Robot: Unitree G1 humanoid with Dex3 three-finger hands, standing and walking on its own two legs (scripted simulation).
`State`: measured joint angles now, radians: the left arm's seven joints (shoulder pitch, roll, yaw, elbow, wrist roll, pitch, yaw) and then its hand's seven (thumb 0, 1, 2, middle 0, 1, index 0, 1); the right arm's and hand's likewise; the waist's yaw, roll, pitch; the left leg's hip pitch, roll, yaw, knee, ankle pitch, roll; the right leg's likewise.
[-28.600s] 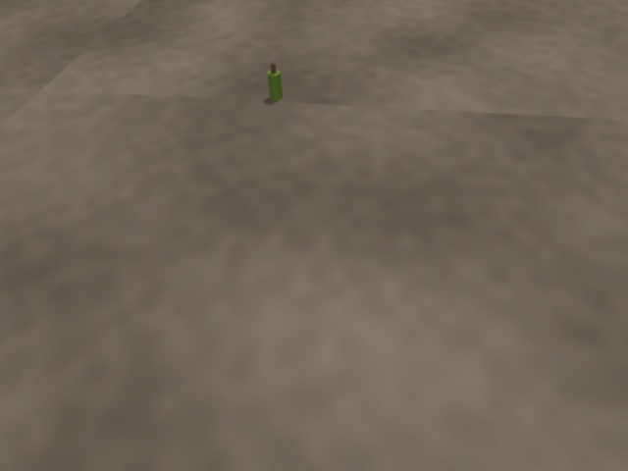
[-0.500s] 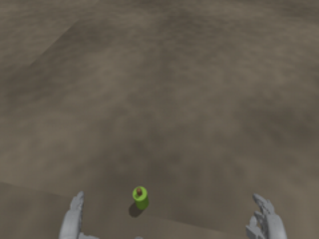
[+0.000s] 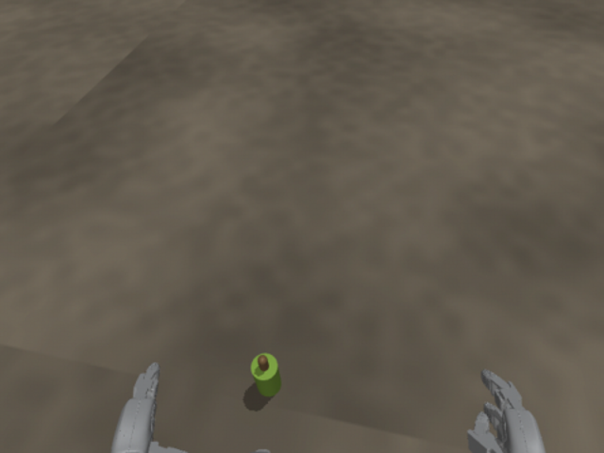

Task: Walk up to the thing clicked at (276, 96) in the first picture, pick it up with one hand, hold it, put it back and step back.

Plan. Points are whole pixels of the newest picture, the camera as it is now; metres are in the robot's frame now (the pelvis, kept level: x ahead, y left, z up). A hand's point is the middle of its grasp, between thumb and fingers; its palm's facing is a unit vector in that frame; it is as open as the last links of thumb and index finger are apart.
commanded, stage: home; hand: left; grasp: from the side
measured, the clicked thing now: (265, 372) +0.43 +0.15 -0.62
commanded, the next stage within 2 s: stand in 0.08 s
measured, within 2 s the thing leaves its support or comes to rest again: neither
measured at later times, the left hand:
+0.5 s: hand (181, 433) +0.17 +0.19 -0.06, palm faces +0.11 -0.95 -0.28, open 12.3 cm
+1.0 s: hand out of the picture +0.07 +0.26 -0.11, palm faces +0.02 -0.93 -0.36, open 7.4 cm
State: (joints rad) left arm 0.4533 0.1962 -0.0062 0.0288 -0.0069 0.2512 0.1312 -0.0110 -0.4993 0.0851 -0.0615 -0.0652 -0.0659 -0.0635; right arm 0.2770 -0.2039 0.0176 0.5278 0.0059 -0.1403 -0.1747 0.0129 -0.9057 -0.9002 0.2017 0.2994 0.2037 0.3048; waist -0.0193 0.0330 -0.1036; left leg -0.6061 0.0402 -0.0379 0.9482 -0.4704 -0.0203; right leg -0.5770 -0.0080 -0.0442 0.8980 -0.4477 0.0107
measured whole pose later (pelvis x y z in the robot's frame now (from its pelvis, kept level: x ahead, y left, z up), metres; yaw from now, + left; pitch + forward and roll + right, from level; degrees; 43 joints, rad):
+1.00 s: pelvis +0.00 +0.01 +0.03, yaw +1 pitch -2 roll +0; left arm 0.24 0.32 0.03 0.88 0.04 0.00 0.03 0.01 0.90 0.90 -0.21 -0.30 -0.21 -0.30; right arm 0.20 -0.31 -0.04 0.94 -0.05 -0.01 -0.01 0.01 -0.91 -0.90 0.20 0.30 0.20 0.30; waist 0.02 0.00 0.04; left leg -0.29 -0.01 -0.01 0.66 -0.34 0.01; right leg -0.28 -0.05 -0.03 0.64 -0.34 0.03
